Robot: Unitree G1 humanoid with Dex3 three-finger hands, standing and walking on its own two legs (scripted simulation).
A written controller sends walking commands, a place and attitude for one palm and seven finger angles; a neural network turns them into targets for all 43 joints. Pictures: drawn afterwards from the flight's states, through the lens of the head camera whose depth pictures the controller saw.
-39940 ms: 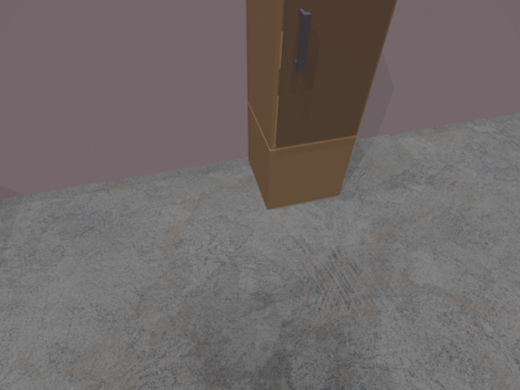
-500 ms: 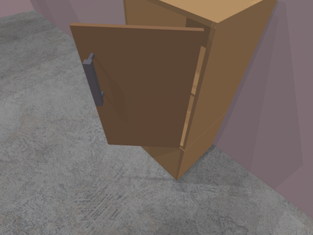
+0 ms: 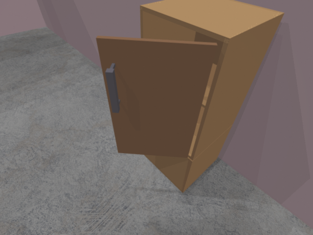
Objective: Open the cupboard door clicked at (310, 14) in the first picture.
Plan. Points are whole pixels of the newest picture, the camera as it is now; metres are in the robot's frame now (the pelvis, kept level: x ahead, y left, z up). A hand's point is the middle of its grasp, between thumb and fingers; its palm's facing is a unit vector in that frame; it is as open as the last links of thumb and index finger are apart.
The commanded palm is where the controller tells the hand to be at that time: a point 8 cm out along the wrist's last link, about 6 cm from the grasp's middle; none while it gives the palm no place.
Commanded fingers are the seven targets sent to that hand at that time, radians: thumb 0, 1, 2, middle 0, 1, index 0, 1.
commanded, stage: raise the hand with hooked fingers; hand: left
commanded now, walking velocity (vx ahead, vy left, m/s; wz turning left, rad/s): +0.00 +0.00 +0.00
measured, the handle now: (114, 88) +0.55 +0.18 +0.08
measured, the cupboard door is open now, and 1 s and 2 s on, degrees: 43 43 43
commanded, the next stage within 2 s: none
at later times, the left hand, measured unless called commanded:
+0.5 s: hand (64, 229) +0.15 +0.24 -0.05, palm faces +0.02 -1.00 -0.04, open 8.5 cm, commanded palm +0.13 +0.29 -0.03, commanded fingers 0.00 0.41 0.69 -0.23 -0.62 -0.23 -0.62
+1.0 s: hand (59, 194) +0.21 +0.25 +0.01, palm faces +0.03 -1.00 -0.06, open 11.5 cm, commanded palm +0.18 +0.31 +0.03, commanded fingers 0.00 -0.17 0.44 -0.28 -0.99 -0.28 -0.99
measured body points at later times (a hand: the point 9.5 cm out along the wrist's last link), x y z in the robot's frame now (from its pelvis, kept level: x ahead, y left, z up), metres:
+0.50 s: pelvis -0.04 -0.02 -0.09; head +0.00 +0.00 +0.35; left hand +0.14 +0.29 -0.05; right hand +0.17 -0.24 -0.15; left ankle +0.03 +0.10 -0.74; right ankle +0.01 -0.13 -0.74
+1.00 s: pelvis +0.00 -0.02 -0.06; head +0.03 -0.01 +0.39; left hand +0.20 +0.31 +0.02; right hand +0.18 -0.26 -0.12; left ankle +0.03 +0.10 -0.74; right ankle +0.01 -0.13 -0.74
